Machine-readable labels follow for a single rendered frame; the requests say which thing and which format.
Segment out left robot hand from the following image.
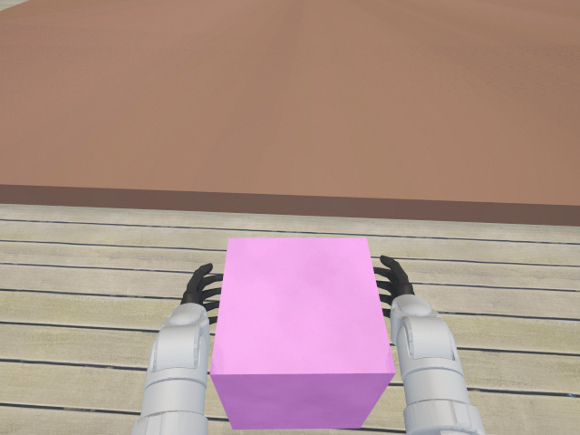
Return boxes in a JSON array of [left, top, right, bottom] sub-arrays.
[[180, 263, 224, 324]]

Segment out right robot forearm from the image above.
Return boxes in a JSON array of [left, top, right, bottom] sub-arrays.
[[391, 295, 487, 435]]

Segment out right robot hand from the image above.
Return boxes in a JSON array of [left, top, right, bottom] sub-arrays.
[[373, 256, 415, 319]]

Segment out left robot forearm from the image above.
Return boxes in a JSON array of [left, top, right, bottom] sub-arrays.
[[131, 303, 210, 435]]

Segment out carton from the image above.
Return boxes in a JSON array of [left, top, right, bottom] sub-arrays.
[[209, 237, 396, 430]]

